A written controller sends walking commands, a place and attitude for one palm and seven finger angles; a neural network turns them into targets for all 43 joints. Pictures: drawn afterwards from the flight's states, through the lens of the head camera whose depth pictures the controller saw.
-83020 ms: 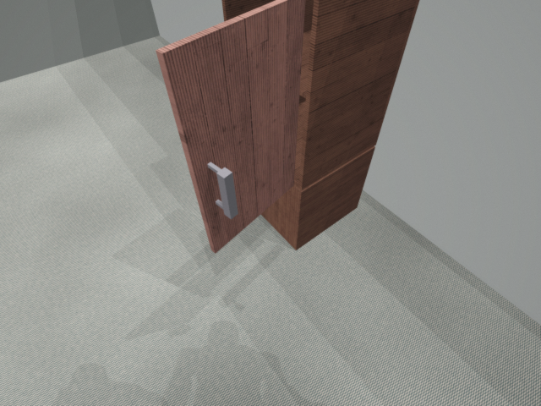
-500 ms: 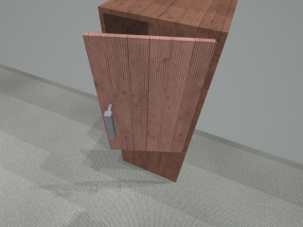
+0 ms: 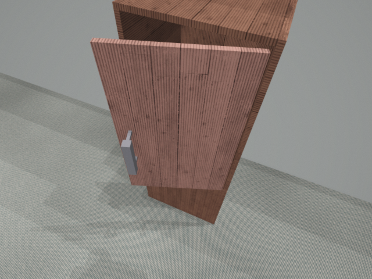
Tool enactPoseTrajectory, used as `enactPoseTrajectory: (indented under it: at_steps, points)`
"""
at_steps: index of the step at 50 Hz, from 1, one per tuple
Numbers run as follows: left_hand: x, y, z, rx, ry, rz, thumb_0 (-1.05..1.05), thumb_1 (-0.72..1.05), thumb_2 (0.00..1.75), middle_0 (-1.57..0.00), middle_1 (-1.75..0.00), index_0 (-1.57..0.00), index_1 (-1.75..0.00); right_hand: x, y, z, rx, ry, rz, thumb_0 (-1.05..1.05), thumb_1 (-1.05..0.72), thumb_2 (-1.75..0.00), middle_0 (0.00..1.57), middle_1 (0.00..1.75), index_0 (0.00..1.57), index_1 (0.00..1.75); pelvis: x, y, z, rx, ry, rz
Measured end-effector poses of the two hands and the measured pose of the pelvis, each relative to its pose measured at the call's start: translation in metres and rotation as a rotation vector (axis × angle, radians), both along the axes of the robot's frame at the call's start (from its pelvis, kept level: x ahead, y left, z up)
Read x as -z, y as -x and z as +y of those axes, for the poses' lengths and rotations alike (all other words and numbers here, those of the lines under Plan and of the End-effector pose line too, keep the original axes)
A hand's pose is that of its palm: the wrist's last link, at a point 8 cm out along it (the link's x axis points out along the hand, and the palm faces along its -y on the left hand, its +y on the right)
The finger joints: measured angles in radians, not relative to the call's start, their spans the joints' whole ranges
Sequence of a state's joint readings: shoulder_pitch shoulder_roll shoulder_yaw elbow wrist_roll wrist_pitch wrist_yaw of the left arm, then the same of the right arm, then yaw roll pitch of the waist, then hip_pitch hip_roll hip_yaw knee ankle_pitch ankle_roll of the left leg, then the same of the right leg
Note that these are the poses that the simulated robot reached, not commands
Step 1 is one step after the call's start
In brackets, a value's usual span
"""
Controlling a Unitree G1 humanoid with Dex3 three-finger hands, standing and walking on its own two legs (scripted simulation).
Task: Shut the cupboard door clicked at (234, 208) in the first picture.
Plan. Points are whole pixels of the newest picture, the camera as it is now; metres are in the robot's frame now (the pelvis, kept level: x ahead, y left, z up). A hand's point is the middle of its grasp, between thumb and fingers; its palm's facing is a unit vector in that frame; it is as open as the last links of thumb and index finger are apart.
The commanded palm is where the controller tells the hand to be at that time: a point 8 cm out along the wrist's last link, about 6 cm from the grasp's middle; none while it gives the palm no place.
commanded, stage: come to a stop and stand still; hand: left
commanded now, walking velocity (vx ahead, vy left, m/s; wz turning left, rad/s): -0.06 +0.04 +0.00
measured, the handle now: (131, 152) +0.47 +0.20 -0.09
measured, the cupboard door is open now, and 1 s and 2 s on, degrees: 21 21 21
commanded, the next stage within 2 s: look again from close up in 0.62 s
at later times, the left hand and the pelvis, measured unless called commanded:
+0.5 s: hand out of the picture +0.00 +0.22 -0.16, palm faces -0.03 -0.96 -0.29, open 7.4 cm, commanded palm none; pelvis -0.04 +0.02 +0.00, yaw -1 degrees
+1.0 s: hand out of the picture +0.04 +0.19 -0.17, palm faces -0.05 -0.97 -0.24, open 7.4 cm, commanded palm none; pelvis -0.01 +0.00 +0.00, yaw -1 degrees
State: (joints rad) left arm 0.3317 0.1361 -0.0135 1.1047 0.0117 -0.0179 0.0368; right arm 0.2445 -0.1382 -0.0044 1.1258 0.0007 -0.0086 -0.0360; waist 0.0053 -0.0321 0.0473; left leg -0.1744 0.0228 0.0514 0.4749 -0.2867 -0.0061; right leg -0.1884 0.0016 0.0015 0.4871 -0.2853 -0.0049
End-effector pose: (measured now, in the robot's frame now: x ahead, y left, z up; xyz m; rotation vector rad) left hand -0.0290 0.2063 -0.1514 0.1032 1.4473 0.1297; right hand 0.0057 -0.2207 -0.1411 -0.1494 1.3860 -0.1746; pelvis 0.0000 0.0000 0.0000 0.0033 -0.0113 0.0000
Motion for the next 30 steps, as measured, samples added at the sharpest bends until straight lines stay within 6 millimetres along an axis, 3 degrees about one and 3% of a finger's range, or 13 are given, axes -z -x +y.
enactPoseTrajectory:
  at_steps: [9, 16, 23, 30]
  points:
    - [-0.001, -0.022, 0.024, 0.04, -0.063, -0.119, 0.01, 0.92, 0.89, -0.2, -0.3, -0.21, -0.3, 0.001, -0.004, -0.004, 0.008, 0.009, -0.097, 0.01, -0.92, -0.9, 0.2, 0.3, 0.2, 0.3, 0.005, 0.023, 0.005, 0.008, 0.011, -0.015]
    - [-0.016, -0.034, 0.052, 0.082, -0.117, -0.202, 0.01, 0.91, 0.89, -0.2, -0.3, -0.2, -0.3, 0.005, 0.002, 0.008, -0.021, -0.024, -0.174, 0.01, -0.92, -0.9, 0.2, 0.3, 0.2, 0.3, 0.007, 0.039, 0.017, 0.004, 0.001, -0.024]
    - [-0.027, -0.027, 0.064, 0.093, -0.148, -0.195, 0.0, 0.91, 0.89, -0.2, -0.3, -0.2, -0.3, 0.009, 0.018, 0.01, -0.037, -0.047, -0.134, 0.01, -0.92, -0.9, 0.2, 0.3, 0.2, 0.3, 0.004, 0.044, 0.018, 0.01, -0.012, -0.012]
    - [-0.026, -0.014, 0.058, 0.097, -0.136, -0.122, 0.0, 0.91, 0.89, -0.2, -0.3, -0.2, -0.3, 0.009, 0.032, -0.002, -0.028, -0.036, -0.072, 0.01, -0.91, -0.9, 0.2, 0.3, 0.2, 0.3, 0.001, 0.04, 0.013, 0.017, -0.016, -0.001]
